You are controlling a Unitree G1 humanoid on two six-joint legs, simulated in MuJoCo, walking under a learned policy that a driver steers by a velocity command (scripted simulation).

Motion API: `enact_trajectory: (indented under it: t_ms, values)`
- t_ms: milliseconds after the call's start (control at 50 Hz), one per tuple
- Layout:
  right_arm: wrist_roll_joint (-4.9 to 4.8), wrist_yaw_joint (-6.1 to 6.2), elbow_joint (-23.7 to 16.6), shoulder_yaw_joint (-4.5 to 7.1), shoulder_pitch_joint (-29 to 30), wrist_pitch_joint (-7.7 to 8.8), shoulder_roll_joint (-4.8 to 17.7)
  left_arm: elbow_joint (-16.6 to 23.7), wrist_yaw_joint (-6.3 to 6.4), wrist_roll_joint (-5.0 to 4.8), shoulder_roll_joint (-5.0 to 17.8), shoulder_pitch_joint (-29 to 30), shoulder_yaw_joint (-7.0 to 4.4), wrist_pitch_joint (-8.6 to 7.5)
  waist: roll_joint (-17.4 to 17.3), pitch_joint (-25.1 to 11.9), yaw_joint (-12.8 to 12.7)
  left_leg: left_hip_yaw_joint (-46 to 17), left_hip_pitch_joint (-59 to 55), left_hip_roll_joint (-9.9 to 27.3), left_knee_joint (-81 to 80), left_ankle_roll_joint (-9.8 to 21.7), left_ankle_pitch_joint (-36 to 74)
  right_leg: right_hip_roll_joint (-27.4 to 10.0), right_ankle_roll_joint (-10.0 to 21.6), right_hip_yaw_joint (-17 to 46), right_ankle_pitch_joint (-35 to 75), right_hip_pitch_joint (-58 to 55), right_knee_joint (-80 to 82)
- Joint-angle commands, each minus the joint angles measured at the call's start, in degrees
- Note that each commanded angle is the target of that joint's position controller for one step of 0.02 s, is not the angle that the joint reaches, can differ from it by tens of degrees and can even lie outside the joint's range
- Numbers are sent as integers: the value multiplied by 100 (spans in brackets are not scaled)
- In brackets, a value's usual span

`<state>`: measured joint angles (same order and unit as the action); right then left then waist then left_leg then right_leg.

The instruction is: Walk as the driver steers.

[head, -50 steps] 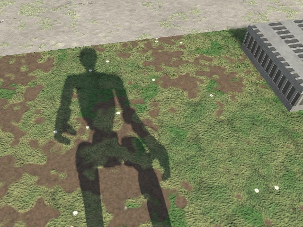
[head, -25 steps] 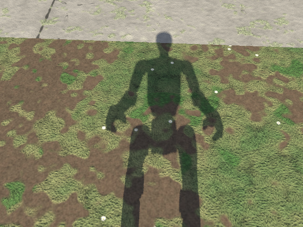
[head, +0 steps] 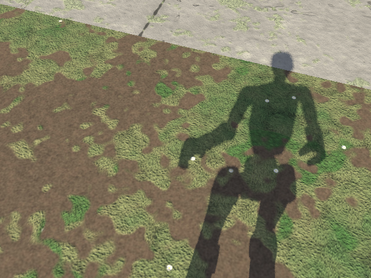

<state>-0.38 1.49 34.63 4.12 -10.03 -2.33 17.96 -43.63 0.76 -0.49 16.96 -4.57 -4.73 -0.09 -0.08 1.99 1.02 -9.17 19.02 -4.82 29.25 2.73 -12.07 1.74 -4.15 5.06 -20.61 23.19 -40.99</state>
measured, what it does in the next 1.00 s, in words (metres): steps on the spot, turning left: right foot, then left foot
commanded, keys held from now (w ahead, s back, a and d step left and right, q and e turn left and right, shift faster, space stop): q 0.26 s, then no key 0.70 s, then w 0.04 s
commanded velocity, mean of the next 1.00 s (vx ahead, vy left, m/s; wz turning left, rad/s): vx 0.00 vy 0.00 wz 0.29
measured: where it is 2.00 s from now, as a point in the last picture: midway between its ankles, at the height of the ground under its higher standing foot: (144, 271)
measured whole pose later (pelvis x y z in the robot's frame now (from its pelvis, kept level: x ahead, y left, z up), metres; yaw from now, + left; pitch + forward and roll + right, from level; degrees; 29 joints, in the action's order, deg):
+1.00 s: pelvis +0.00 +0.01 +0.00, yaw +15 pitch -1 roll +0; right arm 0.7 0.9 44.3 2.1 -9.8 -1.3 13.9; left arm -49.6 0.8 0.5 14.7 -11.3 -1.4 -0.6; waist -0.7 1.7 -0.3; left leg -1.3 12.6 -1.5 29.5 0.8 -15.5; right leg -1.9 -1.4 -0.2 -17.4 11.0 -29.7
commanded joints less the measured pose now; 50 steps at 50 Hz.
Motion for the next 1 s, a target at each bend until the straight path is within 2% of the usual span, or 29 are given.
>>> enact_trajectory:
  t_ms: [20, 60, 80, 100, 120, 140, 180, 260, 300, 340, 400, 440, 460, 480, 500, 520, 540, 580, 640, 680, 720, 760, 780, 800, 820, 840, 860, 960, 1000]
  values:
    - [-55, -10, -449, 298, 154, 16, 985, 400, -73, -23, 551, -14, -139, -162, -947, -795, -59, -1936, -1054, 1380, -472, 991, 1825, 87, 105, -33, 77, -113, 787]
    - [-135, 26, -517, 274, 322, -22, 894, 287, -106, 11, 634, -415, -193, -204, -826, -849, -302, -1818, -683, 1047, -153, 624, 1363, -87, 293, -79, 1231, -1053, 2024]
    - [-85, 35, -546, 209, 143, -21, 643, 296, -75, 96, 986, -591, -280, -183, -136, -1002, -217, -1367, -5, 655, 592, 297, 96, -1035, 641, 653, 1687, -1802, 2187]
    - [-95, 18, -654, 187, -133, 24, 503, 291, -43, 200, 1458, -421, -359, -109, 1544, -703, 142, -128, 1323, -360, 1615, -90, -2074, -2136, 1533, 2002, 2923, -2050, 2305]
    - [16, 17, -581, 342, -129, 85, 1027, 424, -31, 265, 1111, -341, -289, -137, 1351, -671, -51, -16, 1572, -38, 3040, -392, -2550, -2664, 2131, 2384, 3212, -1772, 2335]
    - [-31, -8, -458, 446, -200, 78, 1239, 525, 10, 226, 822, -83, -193, -145, 919, -599, 43, -41, 1559, 120, 3633, -486, -2164, -2380, 2006, 1823, 3130, -1637, 2249]
    - [-41, 3, -298, 432, -288, -28, 1011, 584, 68, 78, 608, 215, -131, -116, 719, -403, 85, 87, 1743, 217, 4055, -679, -1517, -1764, 1579, 924, 2800, -1663, 2138]
    - [-131, -58, -529, 265, 169, -63, 568, 511, 167, 117, 729, -192, -146, 3, 914, -393, -252, 576, 1879, 415, 3406, -875, -1084, -1617, 1679, 240, 3111, -2080, 2213]
    - [-63, -77, -623, 187, 325, -49, 436, 473, 151, 109, 858, -312, -181, 43, 954, -542, -361, 650, 1507, 529, 2729, -876, -1202, -1693, 1737, 162, 3211, -2182, 2158]
    - [-17, -105, -650, 124, 319, -36, 355, 477, 84, 67, 1015, -226, -220, 68, 1029, -618, -355, 838, 883, 561, 2045, -797, -1303, -1740, 1746, 14, 3338, -1958, 2134]
    - [-37, -123, -577, 150, 160, -47, 461, 410, -7, -43, 1097, -241, -219, 63, 1106, -605, -310, 1036, 257, 462, 1043, -653, -1050, -1803, 1702, 28, 3263, -1840, 1994]
    - [-22, -143, -397, 160, -223, -43, 415, 355, -25, -142, 1015, -132, -159, 58, 984, -602, -46, 1183, -603, 339, -410, -398, 27, -1675, 1451, -104, 2987, -1576, 1641]
    - [-5, -125, -377, 177, -283, -39, 513, 212, -41, -140, 810, -413, -80, 22, 734, -629, -31, 986, -1284, 413, -1023, -234, 724, -1517, 1098, -258, 2518, -1202, 1419]
    - [20, -63, -432, 228, -400, -36, 850, 210, -82, 92, 450, -634, 56, -31, -277, -998, -157, -154, -2251, 1341, -959, -3, 2413, -1099, 549, -681, 1133, -524, 581]
    - [186, -48, -553, 192, -104, -4, 1035, 366, -89, 220, 192, -568, 164, -68, -1519, -947, -295, -1283, -2001, 2434, -829, 963, 3168, -576, 108, -874, -1132, 256, -55]
    - [249, -96, -515, 116, -168, 99, 676, 397, -22, 126, 628, -159, 50, -30, -1102, -929, 96, -1306, -1585, 2472, -927, 1457, 2742, -629, -35, -474, -1590, 230, -743]
    - [258, -116, -402, 47, -37, 187, 535, 370, -15, 40, 750, -155, -6, 3, -1029, -755, -2, -990, -1445, 2236, -966, 1352, 2510, -645, -60, -362, -1491, 298, -1119]
    - [147, -111, -310, 62, 263, 268, 598, 179, 36, 63, 782, -347, -61, 79, -966, -563, -95, -593, -1348, 1886, -951, 1006, 2269, -662, -107, -277, -1059, 415, -1263]
    - [133, -87, -197, -2, 467, 276, 425, 29, 29, 38, 552, -613, -6, 111, -781, -617, -244, -132, -1009, 1627, -858, 940, 2750, -593, -170, -359, -544, -149, -1003]
    - [131, -95, -113, -14, 481, 253, 361, 43, 29, 30, 403, -473, 66, 113, -804, -595, -137, -105, -1019, 1560, -817, 945, 2467, -559, -149, -435, -408, -374, -368]
    - [127, -105, -4, -26, 455, 230, 347, 52, 26, 24, 412, -427, 88, 114, -811, -599, -83, -274, -1036, 1605, -801, 988, 2081, -520, -105, -466, -231, -604, 239]
    - [69, -117, 101, -77, 570, 220, 251, -47, 5, 57, 361, -645, 119, 91, -703, -559, -273, -263, -814, 1472, -744, 800, 1358, -449, 21, -553, 763, -1207, 1436]
    - [63, -130, 210, -102, 404, 245, 182, -69, -4, 143, 442, -689, 128, 71, -510, -541, -283, -223, -604, 1326, -757, 545, 822, -527, 124, -404, 1611, -1625, 1852]
    - [146, -141, 294, -119, 230, 279, 139, -27, 10, 184, 707, -702, 99, 57, -165, -518, -145, -62, -411, 1062, -608, 264, 184, -877, 272, -22, 2424, -1874, 1870]
    - [177, -154, 311, -86, -9, 289, 160, -131, 12, 100, 1043, -569, 9, 50, 537, -382, 187, 294, -491, 715, -727, 56, -219, -898, 510, -110, 1809, -1453, 1588]
    - [207, -133, 350, -88, 283, 271, 270, -88, -21, 69, 742, -453, 59, 21, 481, -267, -59, 428, -787, 601, -554, -99, -271, -805, 603, -102, 1040, -1016, 1744]
    - [168, -111, 343, -60, 434, 252, 294, -121, -28, 116, 581, -422, 115, -15, 457, -176, -87, 459, -856, 592, -453, -110, -192, -769, 553, -98, 771, -853, 1843]
    - [123, -32, 554, -46, 312, 184, 179, -318, 23, 110, 472, -577, 184, -141, 244, -214, -142, 421, -861, 646, -420, -46, 421, -628, 378, -245, 1049, -1011, 1745]
    - [71, -15, 690, -9, 166, 170, 216, -406, 67, 57, 556, -730, 157, -100, 195, -233, -167, 600, -689, 449, -295, 5, -1078, -505, 521, -310, -382, -969, 1711]
Velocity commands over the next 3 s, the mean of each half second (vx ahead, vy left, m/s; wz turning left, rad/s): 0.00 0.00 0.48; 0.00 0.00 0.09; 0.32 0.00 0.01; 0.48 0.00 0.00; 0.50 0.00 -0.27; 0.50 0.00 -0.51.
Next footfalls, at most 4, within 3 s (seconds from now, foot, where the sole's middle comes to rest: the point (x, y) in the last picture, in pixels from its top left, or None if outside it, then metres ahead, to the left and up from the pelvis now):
0.08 right None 0.06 -0.14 -0.78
0.48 left None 0.01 0.13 -0.78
0.78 right None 0.06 -0.11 -0.78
1.62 right None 0.43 -0.01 -0.78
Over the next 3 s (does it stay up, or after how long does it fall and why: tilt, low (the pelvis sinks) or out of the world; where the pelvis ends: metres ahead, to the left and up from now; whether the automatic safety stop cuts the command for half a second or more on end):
stays up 0.96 0.15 0.01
